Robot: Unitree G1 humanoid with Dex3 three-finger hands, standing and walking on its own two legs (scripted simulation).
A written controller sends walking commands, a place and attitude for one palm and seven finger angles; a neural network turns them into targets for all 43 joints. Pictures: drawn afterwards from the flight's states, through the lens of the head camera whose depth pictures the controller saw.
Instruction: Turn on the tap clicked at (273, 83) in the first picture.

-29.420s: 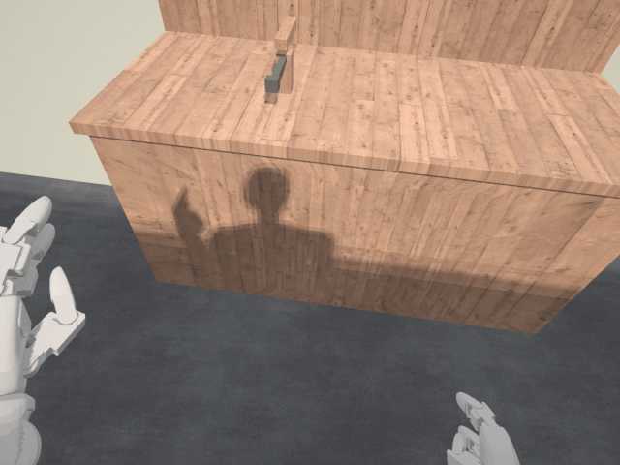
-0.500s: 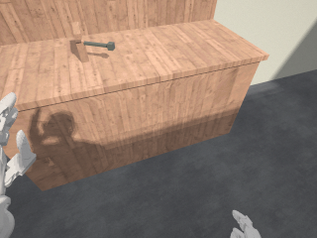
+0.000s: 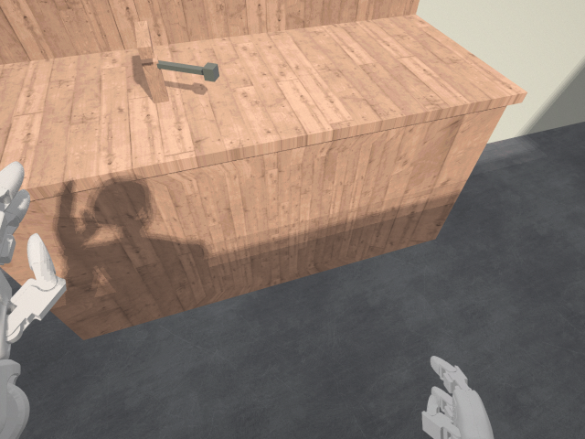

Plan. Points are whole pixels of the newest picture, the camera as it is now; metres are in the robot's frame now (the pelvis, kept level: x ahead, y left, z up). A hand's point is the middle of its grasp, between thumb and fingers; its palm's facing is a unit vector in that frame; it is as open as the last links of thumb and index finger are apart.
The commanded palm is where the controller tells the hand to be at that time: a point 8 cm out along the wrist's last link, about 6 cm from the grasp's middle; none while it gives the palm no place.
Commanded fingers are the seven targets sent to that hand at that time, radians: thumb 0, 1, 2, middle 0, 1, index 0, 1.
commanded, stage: stop stepping back and stand still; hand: left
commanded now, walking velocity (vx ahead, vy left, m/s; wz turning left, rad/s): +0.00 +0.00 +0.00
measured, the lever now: (211, 72) +0.80 +0.24 +0.09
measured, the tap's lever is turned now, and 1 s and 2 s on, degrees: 57 57 57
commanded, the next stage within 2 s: stand and check the lever's angle in 0.32 s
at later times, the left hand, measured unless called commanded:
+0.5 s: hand (78, 285) +0.23 +0.24 +0.15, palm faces +0.38 -0.84 -0.37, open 7.4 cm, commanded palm +0.18 +0.28 +0.18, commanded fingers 0.00 0.90 0.90 -0.20 -0.30 -0.20 -0.30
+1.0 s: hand (65, 279) +0.24 +0.26 +0.15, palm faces +0.43 -0.83 -0.34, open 7.4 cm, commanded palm +0.18 +0.29 +0.18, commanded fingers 0.00 0.90 0.90 -0.20 -0.30 -0.20 -0.30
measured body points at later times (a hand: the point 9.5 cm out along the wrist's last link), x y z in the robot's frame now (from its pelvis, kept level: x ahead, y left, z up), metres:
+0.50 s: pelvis +0.01 +0.00 +0.00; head +0.03 +0.00 +0.45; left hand +0.20 +0.29 +0.17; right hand +0.19 -0.24 -0.08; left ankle +0.01 +0.11 -0.74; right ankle +0.01 -0.09 -0.74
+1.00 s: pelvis +0.02 +0.01 +0.00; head +0.02 +0.02 +0.45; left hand +0.21 +0.30 +0.17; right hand +0.18 -0.21 -0.09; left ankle +0.02 +0.11 -0.74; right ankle +0.01 -0.09 -0.74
